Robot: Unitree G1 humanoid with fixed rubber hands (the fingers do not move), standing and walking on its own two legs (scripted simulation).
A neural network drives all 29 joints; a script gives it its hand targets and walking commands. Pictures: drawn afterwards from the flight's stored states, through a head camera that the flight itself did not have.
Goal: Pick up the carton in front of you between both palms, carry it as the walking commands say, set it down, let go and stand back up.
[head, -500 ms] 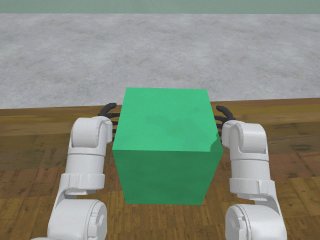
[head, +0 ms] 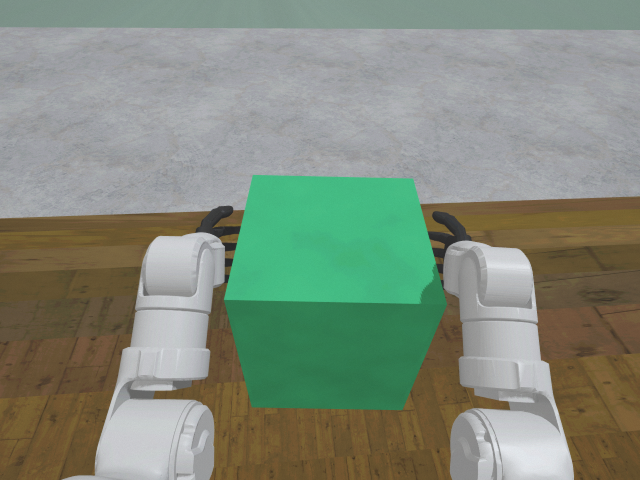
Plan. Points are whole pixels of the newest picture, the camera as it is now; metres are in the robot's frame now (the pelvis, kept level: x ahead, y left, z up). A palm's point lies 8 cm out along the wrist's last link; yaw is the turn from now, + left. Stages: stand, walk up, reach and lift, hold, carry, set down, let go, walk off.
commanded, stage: carry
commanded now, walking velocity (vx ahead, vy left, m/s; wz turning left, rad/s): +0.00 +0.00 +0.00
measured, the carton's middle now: (330, 296) +0.35 +0.00 +0.05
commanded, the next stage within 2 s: none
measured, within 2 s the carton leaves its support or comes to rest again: neither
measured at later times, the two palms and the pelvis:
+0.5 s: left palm (236, 226) +0.41 +0.13 +0.11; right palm (454, 225) +0.43 -0.17 +0.11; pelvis +0.07 -0.02 +0.00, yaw +0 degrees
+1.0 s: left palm (244, 142) +0.64 +0.16 +0.10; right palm (413, 151) +0.62 -0.14 +0.11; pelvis +0.27 +0.02 -0.01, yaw +0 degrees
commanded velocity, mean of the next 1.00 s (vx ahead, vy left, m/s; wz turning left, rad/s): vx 0.47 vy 0.00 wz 0.00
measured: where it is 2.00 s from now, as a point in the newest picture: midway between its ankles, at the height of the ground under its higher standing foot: (344, 330)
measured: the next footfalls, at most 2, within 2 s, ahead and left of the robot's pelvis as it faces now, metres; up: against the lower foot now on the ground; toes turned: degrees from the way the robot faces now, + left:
left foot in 0.72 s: +0.27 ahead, +0.09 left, +0.00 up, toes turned +4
right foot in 1.26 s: +0.59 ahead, -0.07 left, -0.13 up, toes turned -5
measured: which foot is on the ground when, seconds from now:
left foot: down 0.00-0.36, up 0.38-0.70, down 0.72-1.00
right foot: down 0.00-0.72, up 0.74-1.00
